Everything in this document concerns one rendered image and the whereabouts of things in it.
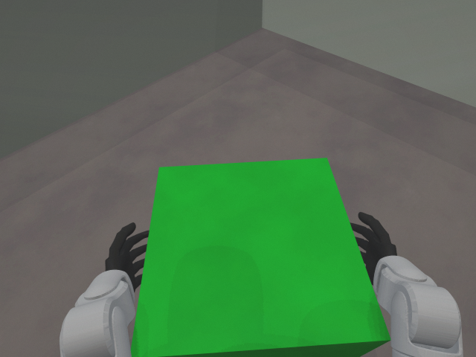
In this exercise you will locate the left robot hand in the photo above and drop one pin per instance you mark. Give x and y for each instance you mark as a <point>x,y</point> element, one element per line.
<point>120,256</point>

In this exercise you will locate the right robot hand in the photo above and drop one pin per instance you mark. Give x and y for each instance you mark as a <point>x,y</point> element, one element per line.
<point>379,244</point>

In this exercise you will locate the carton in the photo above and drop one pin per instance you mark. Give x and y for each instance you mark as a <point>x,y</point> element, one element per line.
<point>254,259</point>

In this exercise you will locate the right robot forearm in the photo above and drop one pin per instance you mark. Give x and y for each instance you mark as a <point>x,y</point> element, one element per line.
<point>424,318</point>

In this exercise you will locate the left robot forearm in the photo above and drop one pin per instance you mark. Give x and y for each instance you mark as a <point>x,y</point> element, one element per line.
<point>97,325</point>

